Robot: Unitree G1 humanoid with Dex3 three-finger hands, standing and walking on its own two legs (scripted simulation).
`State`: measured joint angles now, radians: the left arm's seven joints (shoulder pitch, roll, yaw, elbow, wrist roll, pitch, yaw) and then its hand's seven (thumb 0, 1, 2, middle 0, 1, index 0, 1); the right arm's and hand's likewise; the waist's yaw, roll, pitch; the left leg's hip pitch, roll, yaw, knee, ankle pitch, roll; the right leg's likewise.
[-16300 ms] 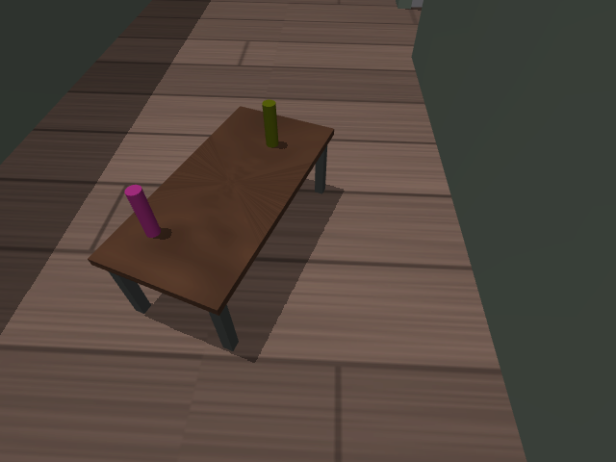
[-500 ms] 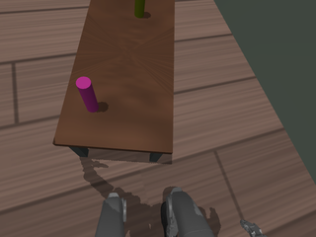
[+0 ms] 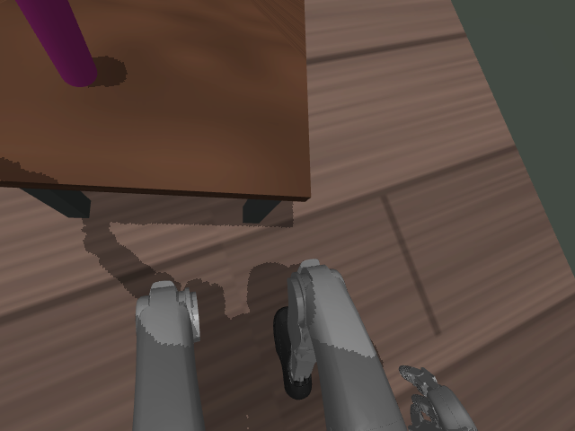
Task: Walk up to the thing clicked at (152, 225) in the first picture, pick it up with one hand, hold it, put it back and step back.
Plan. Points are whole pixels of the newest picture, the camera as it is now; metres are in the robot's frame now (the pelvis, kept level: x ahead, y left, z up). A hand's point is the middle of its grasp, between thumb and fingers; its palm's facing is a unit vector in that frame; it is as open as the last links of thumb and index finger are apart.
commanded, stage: approach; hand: left
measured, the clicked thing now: (54, 24) +0.61 +0.23 -0.04
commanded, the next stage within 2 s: close in in 0.02 s
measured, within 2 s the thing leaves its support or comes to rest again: neither
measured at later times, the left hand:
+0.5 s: hand (28, 80) +0.56 +0.27 -0.08, palm faces +0.19 -0.98 -0.07, open 17.7 cm
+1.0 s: hand (45, 74) +0.56 +0.25 -0.08, palm faces +0.19 -0.98 -0.03, open 17.7 cm
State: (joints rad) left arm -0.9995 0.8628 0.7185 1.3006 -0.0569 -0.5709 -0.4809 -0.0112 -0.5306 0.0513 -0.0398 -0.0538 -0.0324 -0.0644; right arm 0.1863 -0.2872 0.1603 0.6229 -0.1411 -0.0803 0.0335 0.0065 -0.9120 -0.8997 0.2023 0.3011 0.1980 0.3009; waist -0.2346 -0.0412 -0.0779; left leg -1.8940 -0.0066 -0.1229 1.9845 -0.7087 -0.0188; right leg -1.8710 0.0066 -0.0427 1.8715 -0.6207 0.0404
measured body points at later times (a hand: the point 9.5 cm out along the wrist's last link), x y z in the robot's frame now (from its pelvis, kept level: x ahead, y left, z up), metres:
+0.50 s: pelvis -0.03 +0.00 -0.10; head +0.21 +0.06 +0.27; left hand +0.54 +0.32 -0.08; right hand -0.03 -0.26 -0.19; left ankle +0.06 +0.12 -0.44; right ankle +0.09 -0.14 -0.44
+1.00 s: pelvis -0.02 +0.00 -0.09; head +0.22 +0.07 +0.28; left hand +0.55 +0.30 -0.07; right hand +0.02 -0.27 -0.19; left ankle +0.06 +0.12 -0.44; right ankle +0.09 -0.14 -0.44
